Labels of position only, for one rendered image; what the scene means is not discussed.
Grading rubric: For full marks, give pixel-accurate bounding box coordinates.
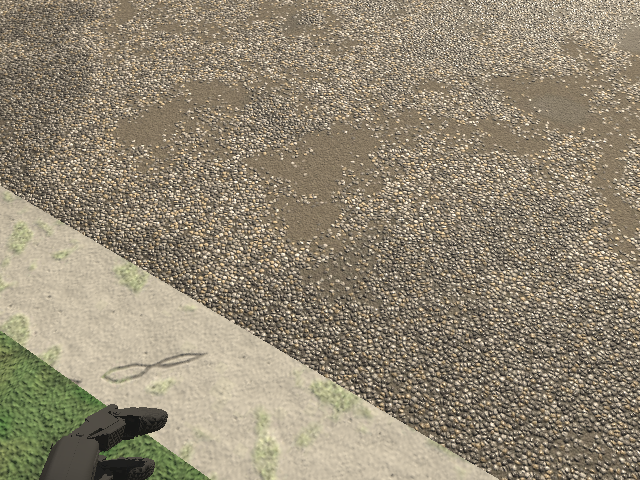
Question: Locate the left robot hand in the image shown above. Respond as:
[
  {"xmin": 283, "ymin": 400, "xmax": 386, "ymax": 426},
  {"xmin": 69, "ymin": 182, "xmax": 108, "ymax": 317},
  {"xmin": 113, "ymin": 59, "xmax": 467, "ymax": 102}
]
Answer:
[{"xmin": 39, "ymin": 404, "xmax": 168, "ymax": 480}]

